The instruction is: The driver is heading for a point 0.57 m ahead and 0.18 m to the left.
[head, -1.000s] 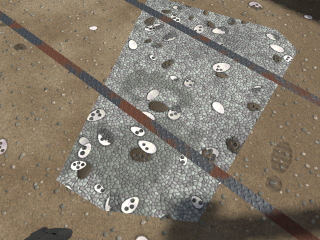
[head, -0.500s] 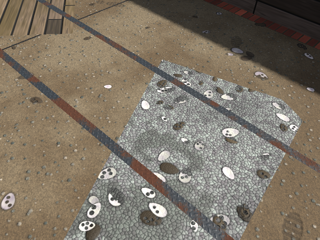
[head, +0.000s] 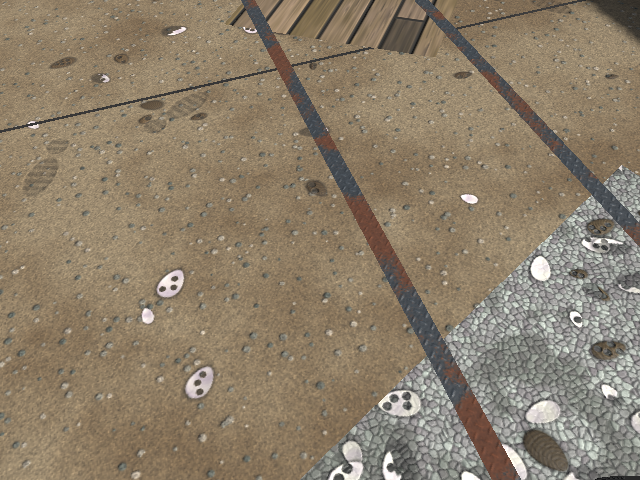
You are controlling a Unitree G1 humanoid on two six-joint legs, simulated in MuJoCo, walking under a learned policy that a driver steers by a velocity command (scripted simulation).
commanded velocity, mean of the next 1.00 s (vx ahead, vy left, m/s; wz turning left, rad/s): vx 0.61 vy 0.00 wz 0.60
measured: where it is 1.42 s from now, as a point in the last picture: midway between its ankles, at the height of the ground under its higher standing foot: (289, 387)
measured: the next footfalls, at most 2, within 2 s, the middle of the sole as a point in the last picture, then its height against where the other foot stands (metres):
left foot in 0.16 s outside the picture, level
right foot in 0.56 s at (325, 359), level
